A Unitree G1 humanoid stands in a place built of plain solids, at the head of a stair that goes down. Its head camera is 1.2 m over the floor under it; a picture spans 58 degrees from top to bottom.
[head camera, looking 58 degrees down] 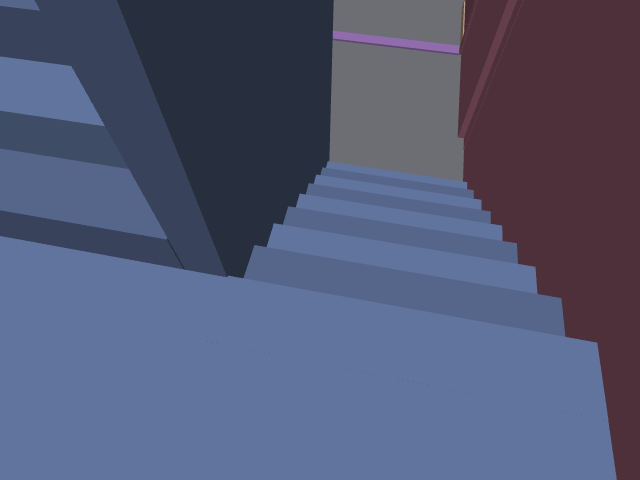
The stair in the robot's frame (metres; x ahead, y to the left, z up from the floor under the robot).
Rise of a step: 0.17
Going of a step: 0.22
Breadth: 1.10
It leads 11 degrees to the right of straight ahead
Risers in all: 9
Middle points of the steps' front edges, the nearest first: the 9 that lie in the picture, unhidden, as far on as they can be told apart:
0.51 -0.25 0.00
0.73 -0.29 -0.17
0.95 -0.34 -0.35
1.17 -0.38 -0.52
1.39 -0.43 -0.70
1.60 -0.47 -0.87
1.82 -0.51 -1.05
2.04 -0.56 -1.22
2.26 -0.60 -1.40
